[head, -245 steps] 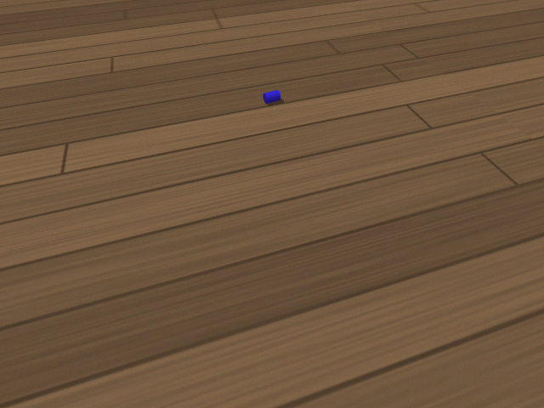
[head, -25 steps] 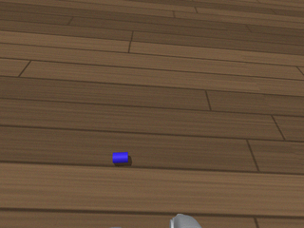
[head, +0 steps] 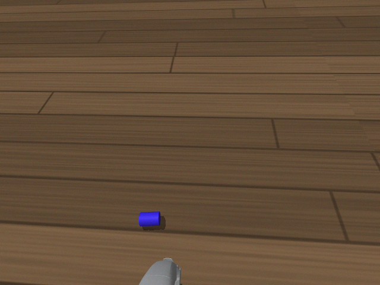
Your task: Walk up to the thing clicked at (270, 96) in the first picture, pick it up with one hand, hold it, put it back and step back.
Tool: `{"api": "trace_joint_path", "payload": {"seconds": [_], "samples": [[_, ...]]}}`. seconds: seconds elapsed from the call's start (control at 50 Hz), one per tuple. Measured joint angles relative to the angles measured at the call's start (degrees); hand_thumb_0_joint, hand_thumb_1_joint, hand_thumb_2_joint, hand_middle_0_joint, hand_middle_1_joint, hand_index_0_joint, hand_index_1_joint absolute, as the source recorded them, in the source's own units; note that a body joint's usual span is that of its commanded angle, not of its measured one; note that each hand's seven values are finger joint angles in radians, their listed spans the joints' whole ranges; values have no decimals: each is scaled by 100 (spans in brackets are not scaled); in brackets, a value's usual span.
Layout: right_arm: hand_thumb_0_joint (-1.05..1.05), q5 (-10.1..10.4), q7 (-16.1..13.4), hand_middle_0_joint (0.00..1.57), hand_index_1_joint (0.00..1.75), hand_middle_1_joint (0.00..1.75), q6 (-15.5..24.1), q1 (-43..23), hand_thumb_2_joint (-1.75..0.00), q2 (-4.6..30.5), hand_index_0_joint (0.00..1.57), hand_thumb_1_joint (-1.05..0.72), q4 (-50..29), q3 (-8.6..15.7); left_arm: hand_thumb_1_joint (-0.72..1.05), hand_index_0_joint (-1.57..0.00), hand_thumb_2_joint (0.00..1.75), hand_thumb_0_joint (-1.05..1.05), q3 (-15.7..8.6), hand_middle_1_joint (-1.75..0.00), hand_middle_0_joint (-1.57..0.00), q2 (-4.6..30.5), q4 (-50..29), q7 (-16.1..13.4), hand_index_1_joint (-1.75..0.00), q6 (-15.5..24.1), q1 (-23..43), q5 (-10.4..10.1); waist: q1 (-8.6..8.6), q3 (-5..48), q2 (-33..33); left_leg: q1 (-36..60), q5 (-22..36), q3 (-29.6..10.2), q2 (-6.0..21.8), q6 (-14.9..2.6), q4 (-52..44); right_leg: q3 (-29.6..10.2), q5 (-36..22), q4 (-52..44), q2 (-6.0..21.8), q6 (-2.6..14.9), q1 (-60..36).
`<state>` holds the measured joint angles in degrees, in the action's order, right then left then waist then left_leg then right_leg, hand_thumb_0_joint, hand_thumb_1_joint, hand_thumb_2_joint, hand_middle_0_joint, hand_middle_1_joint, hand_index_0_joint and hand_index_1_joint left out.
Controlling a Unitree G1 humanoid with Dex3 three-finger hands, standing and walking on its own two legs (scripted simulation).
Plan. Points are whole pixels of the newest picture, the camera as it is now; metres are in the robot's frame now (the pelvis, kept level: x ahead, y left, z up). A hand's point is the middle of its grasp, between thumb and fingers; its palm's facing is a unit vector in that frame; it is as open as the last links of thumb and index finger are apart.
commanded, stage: walk up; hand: left
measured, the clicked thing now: (150, 218) +0.50 +0.31 -0.73
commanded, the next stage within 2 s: stand in 1.80 s
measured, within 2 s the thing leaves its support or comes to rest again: neither
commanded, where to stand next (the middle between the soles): +0.13 +0.05 m, yaw +2 degrees
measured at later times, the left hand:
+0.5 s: hand out of the picture +0.09 +0.27 -0.15, palm faces +0.02 -0.90 -0.43, open 7.4 cm
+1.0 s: hand (89, 275) +0.15 +0.29 -0.15, palm faces +0.04 -0.94 -0.35, open 7.4 cm
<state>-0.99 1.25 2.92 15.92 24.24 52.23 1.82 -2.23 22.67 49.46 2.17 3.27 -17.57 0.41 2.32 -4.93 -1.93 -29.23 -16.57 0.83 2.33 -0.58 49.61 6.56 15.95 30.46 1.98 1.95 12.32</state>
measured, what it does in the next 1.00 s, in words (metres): steps on the spot: left foot, then right foot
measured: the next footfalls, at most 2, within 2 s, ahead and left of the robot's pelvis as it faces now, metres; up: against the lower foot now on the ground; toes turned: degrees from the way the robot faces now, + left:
left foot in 0.12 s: +0.08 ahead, +0.19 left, +0.00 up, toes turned +2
right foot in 0.36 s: +0.12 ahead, -0.13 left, +0.00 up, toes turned -1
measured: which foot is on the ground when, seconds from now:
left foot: up 0.00-0.10, down 0.12-1.00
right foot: down 0.00-0.16, up 0.18-0.34, down 0.36-1.00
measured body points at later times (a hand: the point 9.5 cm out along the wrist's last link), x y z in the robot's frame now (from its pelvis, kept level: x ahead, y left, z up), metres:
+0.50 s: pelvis +0.06 -0.01 -0.01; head +0.08 -0.02 +0.44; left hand +0.09 +0.32 -0.12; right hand +0.17 -0.32 -0.14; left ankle +0.09 +0.12 -0.71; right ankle +0.08 -0.13 -0.74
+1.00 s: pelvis +0.08 +0.02 +0.00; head +0.08 +0.03 +0.45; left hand +0.14 +0.33 -0.13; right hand +0.20 -0.27 -0.12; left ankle +0.09 +0.15 -0.74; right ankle +0.08 -0.13 -0.74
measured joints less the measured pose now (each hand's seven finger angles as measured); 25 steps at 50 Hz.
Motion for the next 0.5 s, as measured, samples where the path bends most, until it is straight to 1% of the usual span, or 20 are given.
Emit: {"api": "trace_joint_path", "payload": {"seconds": [0.06,0.12,0.16,0.18,0.22,0.26,0.28,0.32,0.34,0.36,0.38,0.4,0.44,0.46,0.5], "samples": [[1,15,-14,21,30,30,-75,-194,-90,-95,21,-91,13,-19,90,-20,90,1,72,-30,-21,-3,89,-96,-30,-30,18,-19,33,-122,54,172,314,75,-45,-55,-605,52,228,204,-12,-15,-41],[1,26,-26,21,30,30,-121,-362,-90,-150,21,-91,18,-34,90,-20,90,1,144,-30,-21,-11,155,-157,-30,-95,79,-61,15,-176,106,595,774,148,-134,-190,-1256,115,600,678,27,-66,49],[1,5,-42,21,30,30,-118,-493,-90,-211,21,-91,14,-17,90,-20,90,1,168,-30,-21,4,192,-190,-30,-143,230,-91,-23,-255,250,671,452,142,-270,-148,-1282,113,828,1162,176,-96,215],[1,16,-27,21,30,30,-106,-546,-90,-220,21,-91,-27,-21,90,-20,90,1,169,-30,-21,-12,186,-198,-30,-163,309,-104,-20,-308,282,638,372,144,-292,-161,-1167,-2,959,1527,160,-86,358],[1,50,0,21,30,30,-88,-603,-90,-242,21,-91,-101,-14,91,-20,90,1,184,-30,-21,-38,207,-210,-30,-205,413,-66,-48,-321,290,642,298,123,-280,-215,-1083,-217,1510,2286,38,-58,661],[1,40,-7,21,30,30,-105,-621,-90,-261,21,-91,-147,-28,91,-20,90,1,190,-30,-21,-35,233,-198,-30,-219,449,-38,-90,-252,308,702,302,115,-260,-219,-1160,-328,1696,2513,1,-35,858],[1,28,-9,21,30,30,-118,-625,-90,-253,21,-90,-160,-35,91,-20,90,1,188,-30,-21,-32,245,-188,-30,-199,449,-30,-114,-209,302,726,308,109,-245,-205,-1202,-355,1641,2390,11,-31,898],[1,-8,-7,21,30,30,-163,-639,-90,-208,21,-90,-167,-43,91,-20,90,1,171,-30,-21,-27,276,-178,-30,-129,424,-14,-170,-130,263,747,300,88,-216,-165,-1229,-400,1338,1890,38,-57,875],[1,-21,-2,21,30,30,-199,-647,-90,-176,21,-90,-163,-44,91,-20,90,1,158,-30,-21,-24,302,-186,-30,-87,406,-3,-196,-101,228,740,268,68,-197,-138,-1188,-411,1068,1505,34,-76,787],[1,-21,5,21,30,30,-243,-654,-90,-143,21,-90,-154,-45,91,-20,90,1,141,-30,-21,-14,330,-204,-30,-42,380,12,-206,-68,195,712,207,52,-174,-100,-1094,-420,708,1066,17,-101,660],[1,-13,6,21,30,30,-292,-666,-90,-103,21,-90,-129,-37,91,-20,90,1,117,-30,-21,-28,377,-236,-30,-2,371,39,-205,-60,105,683,117,8,-109,-59,-948,-385,269,866,-44,-145,575],[1,-1,-1,21,30,30,-350,-671,-90,-76,21,-90,-80,-21,91,-20,90,1,100,-30,-21,-54,423,-267,-30,27,352,84,-202,-34,-3,649,-51,-91,-70,-76,-799,-330,217,854,-115,-162,536],[1,-14,-25,21,30,30,-462,-671,-90,-95,21,-90,47,-4,91,-20,90,1,103,-30,-21,-40,479,-290,-30,39,286,138,-143,72,-16,546,-644,-230,-180,-79,-396,-342,311,873,-112,-139,531],[1,-9,-23,21,30,30,-483,-671,-90,-91,21,-91,104,1,91,-20,90,1,100,-30,-21,-38,509,-299,-30,33,282,138,-121,78,-14,514,-763,-276,-226,-65,-203,-348,319,820,-85,-128,486],[1,2,-16,21,30,30,-471,-664,-90,-60,21,-91,202,15,91,-20,90,1,99,-30,-21,-48,543,-312,-30,38,286,136,-93,67,-43,519,-812,-302,-223,-59,-102,-344,274,657,-34,-151,389]]}}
